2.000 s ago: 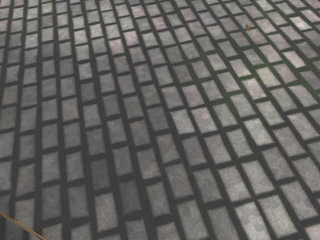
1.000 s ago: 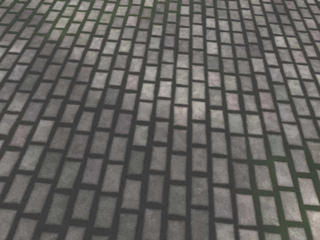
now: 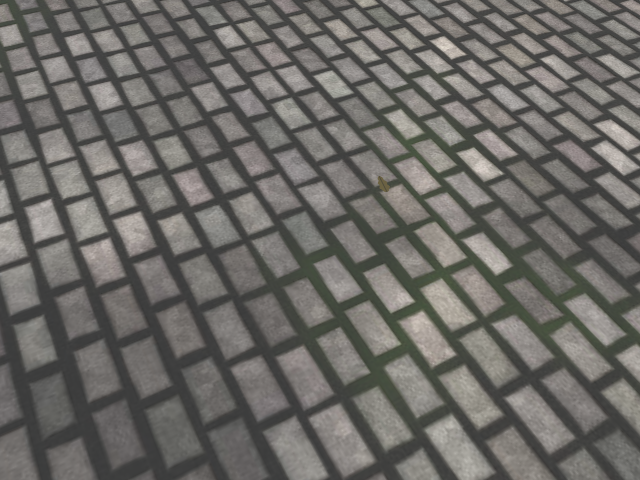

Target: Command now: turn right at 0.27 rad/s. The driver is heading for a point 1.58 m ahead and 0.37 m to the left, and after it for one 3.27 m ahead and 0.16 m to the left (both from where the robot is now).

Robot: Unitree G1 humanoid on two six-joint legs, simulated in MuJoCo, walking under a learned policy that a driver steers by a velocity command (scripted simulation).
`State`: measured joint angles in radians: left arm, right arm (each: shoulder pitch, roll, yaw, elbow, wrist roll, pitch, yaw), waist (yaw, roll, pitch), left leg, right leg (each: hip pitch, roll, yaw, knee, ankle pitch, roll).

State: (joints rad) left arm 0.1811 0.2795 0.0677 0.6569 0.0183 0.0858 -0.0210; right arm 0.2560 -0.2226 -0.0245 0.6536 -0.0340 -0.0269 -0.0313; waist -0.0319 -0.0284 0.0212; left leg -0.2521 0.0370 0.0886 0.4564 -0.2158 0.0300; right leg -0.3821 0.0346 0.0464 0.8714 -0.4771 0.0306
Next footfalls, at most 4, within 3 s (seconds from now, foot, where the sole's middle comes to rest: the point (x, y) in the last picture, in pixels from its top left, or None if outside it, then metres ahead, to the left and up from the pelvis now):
0.08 right None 0.03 -0.11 -0.78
0.38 left None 0.03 0.10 -0.78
1.94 left None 0.39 0.06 -0.78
2.48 right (363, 384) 0.71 -0.12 -0.78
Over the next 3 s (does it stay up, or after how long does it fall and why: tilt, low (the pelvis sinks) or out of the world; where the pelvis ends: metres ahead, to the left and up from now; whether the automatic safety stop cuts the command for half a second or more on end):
stays up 0.81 -0.03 -0.01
